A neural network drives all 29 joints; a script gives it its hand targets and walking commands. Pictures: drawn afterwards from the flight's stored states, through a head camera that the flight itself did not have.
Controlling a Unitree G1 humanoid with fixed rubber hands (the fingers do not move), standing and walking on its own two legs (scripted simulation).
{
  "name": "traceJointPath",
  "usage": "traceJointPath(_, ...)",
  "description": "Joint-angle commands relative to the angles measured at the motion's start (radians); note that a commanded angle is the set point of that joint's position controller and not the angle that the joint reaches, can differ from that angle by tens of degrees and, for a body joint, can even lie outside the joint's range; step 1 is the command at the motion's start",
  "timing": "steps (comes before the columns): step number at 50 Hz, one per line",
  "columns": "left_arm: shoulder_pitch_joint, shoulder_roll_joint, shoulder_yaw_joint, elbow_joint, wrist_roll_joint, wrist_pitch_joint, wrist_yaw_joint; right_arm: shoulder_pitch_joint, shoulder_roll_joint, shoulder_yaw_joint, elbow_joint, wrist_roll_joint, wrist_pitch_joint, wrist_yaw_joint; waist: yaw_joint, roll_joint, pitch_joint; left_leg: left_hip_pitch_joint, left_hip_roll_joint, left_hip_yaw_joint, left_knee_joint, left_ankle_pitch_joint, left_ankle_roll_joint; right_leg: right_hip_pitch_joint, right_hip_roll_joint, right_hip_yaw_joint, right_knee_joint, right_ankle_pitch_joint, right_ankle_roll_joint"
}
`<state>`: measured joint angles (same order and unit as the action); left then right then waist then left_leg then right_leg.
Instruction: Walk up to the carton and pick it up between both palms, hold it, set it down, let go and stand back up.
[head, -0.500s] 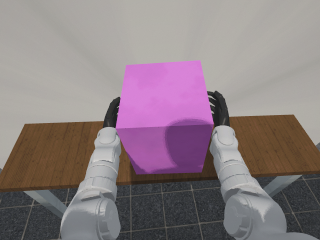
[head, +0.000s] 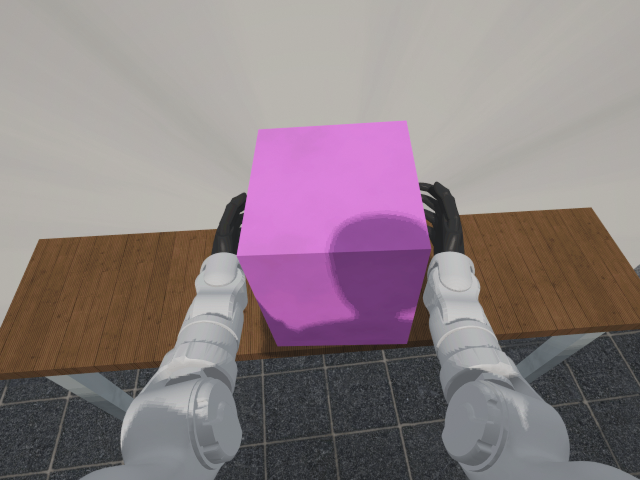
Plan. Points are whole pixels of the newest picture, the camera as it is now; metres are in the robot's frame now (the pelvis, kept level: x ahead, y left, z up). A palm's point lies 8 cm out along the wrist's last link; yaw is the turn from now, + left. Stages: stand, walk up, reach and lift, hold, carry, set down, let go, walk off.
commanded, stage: set down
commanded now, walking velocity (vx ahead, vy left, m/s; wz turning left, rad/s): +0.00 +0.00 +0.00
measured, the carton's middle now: (336, 242) +0.42 -0.03 +0.02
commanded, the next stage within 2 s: none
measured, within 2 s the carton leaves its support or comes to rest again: rests again in 0.90 s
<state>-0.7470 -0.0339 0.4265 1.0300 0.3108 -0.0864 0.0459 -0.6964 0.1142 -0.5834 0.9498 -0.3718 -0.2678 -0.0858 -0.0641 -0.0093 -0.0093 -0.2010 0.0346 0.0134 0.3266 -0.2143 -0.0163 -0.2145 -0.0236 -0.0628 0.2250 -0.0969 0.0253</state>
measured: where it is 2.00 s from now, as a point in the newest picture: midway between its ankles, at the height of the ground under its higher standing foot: outside the picture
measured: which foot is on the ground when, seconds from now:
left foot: down 0.00-1.00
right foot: down 0.00-1.00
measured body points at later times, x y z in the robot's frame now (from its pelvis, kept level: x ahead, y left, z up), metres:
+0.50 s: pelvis +0.01 +0.00 +0.00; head +0.09 +0.02 +0.44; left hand +0.44 +0.13 +0.00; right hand +0.41 -0.16 +0.03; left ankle -0.04 +0.12 -0.75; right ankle +0.00 -0.13 -0.75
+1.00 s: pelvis +0.00 +0.00 -0.01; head +0.09 +0.00 +0.44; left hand +0.43 +0.12 +0.00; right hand +0.40 -0.17 +0.02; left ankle -0.04 +0.12 -0.75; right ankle +0.00 -0.13 -0.75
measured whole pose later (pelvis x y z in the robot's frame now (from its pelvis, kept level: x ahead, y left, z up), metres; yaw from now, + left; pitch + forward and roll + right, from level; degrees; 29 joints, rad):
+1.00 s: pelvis +0.00 +0.00 -0.01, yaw +1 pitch +14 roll -1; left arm -0.84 0.04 0.46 1.30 0.30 -0.34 0.05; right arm -0.74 0.14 -0.70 1.01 -0.49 -0.40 -0.10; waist -0.08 0.02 -0.06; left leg -0.42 0.03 0.00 0.38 -0.21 -0.02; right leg -0.42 -0.03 -0.08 0.28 -0.10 0.02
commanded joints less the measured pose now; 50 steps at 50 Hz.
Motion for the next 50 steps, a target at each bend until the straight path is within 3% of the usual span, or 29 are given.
traceJointPath(1, -0.732, -0.504, -0.245, -0.097, 0.022, -0.127, -0.126, -0.602, 0.525, 0.317, -0.039, -0.097, -0.070, 0.120, -0.001, 0.003, -0.641, -0.068, -0.054, 0.113, -0.028, 0.294, -0.049, 0.490, 0.024, -0.039, 0.123, 0.506, 0.019)
traceJointPath(7, -0.734, -0.500, -0.222, -0.049, 0.038, -0.156, -0.135, -0.602, 0.541, 0.289, -0.026, -0.124, -0.079, 0.112, -0.013, 0.011, -0.663, -0.086, -0.054, 0.105, -0.023, 0.307, -0.050, 0.480, 0.026, -0.040, 0.140, 0.531, 0.018)
traceJointPath(13, -0.735, -0.518, -0.244, -0.029, 0.034, -0.177, -0.126, -0.574, 0.519, 0.253, 0.041, -0.133, -0.096, 0.112, -0.040, 0.064, -0.666, -0.003, -0.036, 0.084, 0.023, 0.445, -0.077, 0.370, 0.041, -0.059, 0.134, 0.522, 0.005)
traceJointPath(20, -0.743, -0.546, -0.279, -0.021, 0.029, -0.230, -0.100, -0.588, 0.521, 0.256, 0.077, -0.141, -0.145, 0.111, -0.038, 0.101, -0.770, 0.032, -0.024, 0.072, 0.089, 0.614, -0.104, 0.288, 0.054, -0.068, 0.145, 0.582, -0.009)
traceJointPath(24, -0.718, -0.549, -0.278, 0.010, 0.031, -0.261, -0.094, -0.566, 0.530, 0.260, 0.114, -0.146, -0.164, 0.107, -0.029, 0.100, -0.779, 0.005, -0.025, 0.075, 0.108, 0.642, -0.102, 0.284, 0.053, -0.061, 0.161, 0.623, -0.005)
traceJointPath(32, -0.702, -0.525, -0.256, 0.088, 0.031, -0.305, -0.101, -0.565, 0.537, 0.262, 0.129, -0.155, -0.183, 0.106, -0.025, 0.063, -0.763, -0.101, -0.034, 0.078, 0.085, 0.518, -0.082, 0.326, 0.039, -0.046, 0.172, 0.630, -0.003)
traceJointPath(37, -0.705, -0.490, -0.210, 0.148, 0.047, -0.322, -0.121, -0.563, 0.546, 0.242, 0.120, -0.177, -0.172, 0.108, -0.021, 0.030, -0.745, -0.189, -0.043, 0.082, 0.047, 0.358, -0.058, 0.374, 0.023, -0.029, 0.178, 0.589, 0.003)
traceJointPath(44, -0.715, -0.463, -0.175, 0.176, 0.057, -0.341, -0.125, -0.556, 0.545, 0.208, 0.124, -0.207, -0.158, 0.115, -0.021, 0.032, -0.734, -0.193, -0.040, 0.079, 0.031, 0.289, -0.054, 0.333, 0.022, -0.031, 0.171, 0.500, -0.001)
traceJointPath(50, -0.703, -0.461, -0.161, 0.190, 0.065, -0.344, -0.124, -0.548, 0.542, 0.188, 0.133, -0.218, -0.157, 0.120, -0.022, 0.044, -0.700, -0.167, -0.036, 0.072, 0.038, 0.302, -0.060, 0.285, 0.028, -0.039, 0.162, 0.457, -0.005)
